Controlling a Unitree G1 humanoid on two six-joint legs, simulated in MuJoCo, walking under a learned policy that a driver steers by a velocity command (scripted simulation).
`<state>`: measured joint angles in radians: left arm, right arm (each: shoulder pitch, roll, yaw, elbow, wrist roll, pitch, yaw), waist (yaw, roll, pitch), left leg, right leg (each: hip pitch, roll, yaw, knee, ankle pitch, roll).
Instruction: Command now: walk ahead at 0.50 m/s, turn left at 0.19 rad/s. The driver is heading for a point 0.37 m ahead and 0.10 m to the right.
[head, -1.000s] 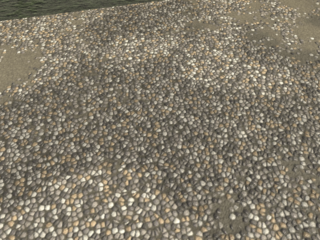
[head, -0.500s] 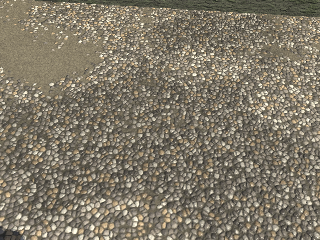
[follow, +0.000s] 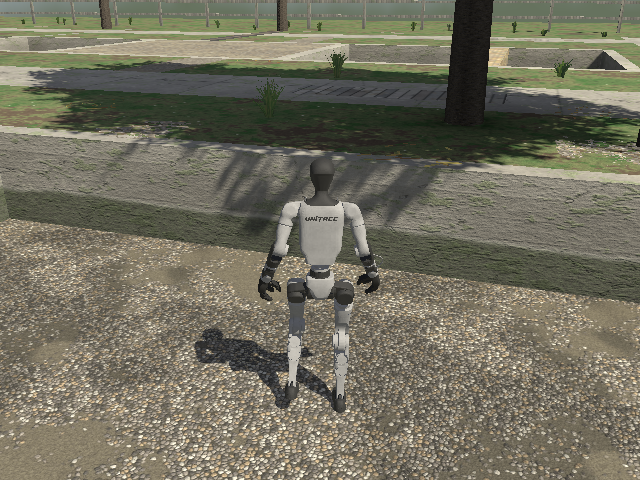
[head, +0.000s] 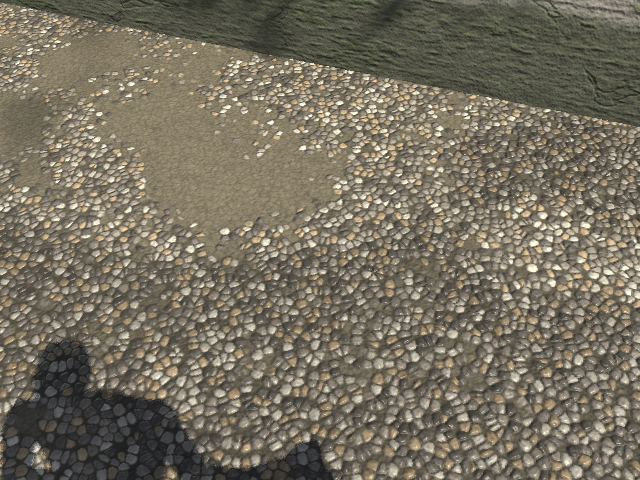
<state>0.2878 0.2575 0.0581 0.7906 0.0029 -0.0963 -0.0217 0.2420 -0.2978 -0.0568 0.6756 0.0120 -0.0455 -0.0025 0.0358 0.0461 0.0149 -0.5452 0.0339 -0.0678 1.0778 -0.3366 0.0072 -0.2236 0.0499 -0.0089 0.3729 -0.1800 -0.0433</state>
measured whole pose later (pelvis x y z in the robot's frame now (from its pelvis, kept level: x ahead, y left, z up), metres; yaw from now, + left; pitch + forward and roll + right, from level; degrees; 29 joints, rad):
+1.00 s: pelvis +0.33 +0.02 -0.01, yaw -9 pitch +0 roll -1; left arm 0.11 0.22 0.02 0.81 0.02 0.01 0.00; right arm 0.22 -0.26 -0.04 0.89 -0.02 0.02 -0.03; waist -0.01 0.00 0.02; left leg -0.26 0.05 -0.02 0.56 -0.30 -0.04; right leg -0.34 0.03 -0.01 0.51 -0.17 -0.02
